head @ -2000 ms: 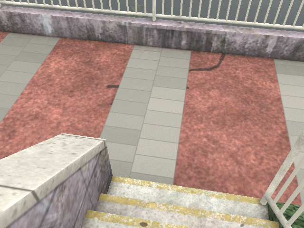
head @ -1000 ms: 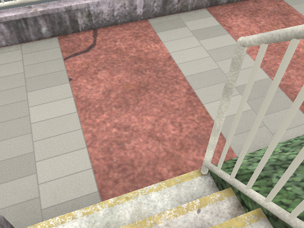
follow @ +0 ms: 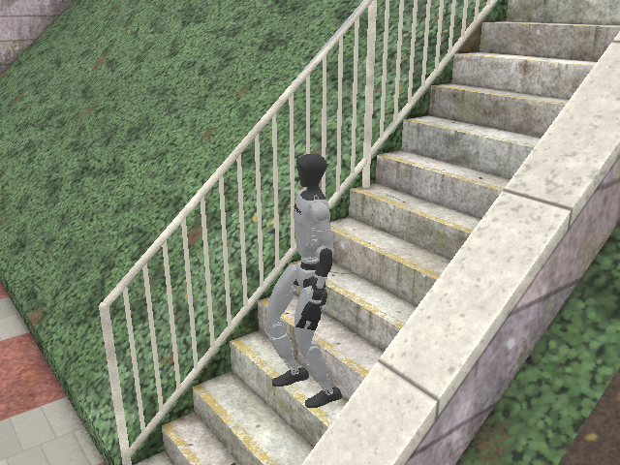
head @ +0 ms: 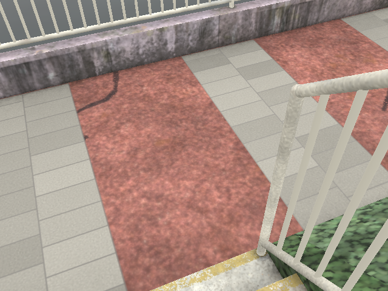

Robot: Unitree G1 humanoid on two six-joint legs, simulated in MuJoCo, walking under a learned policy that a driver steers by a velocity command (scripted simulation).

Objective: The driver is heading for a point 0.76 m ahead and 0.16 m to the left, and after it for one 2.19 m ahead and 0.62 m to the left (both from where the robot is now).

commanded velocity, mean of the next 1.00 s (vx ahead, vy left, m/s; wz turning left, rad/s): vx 0.46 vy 0.00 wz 0.13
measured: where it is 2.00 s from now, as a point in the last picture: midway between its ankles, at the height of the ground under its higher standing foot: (177, 260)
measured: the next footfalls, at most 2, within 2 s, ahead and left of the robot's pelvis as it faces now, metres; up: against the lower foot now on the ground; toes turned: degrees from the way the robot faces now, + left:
right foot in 0.06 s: +0.08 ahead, -0.10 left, +0.00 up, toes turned -5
left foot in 0.48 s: +0.28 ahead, +0.02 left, -0.22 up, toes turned +1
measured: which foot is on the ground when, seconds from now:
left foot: down 0.00-0.10, up 0.12-0.46, down 0.48-0.94, up 0.96-1.00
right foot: up 0.00-0.04, down 0.06-0.48, up 0.50-0.90, down 0.92-1.00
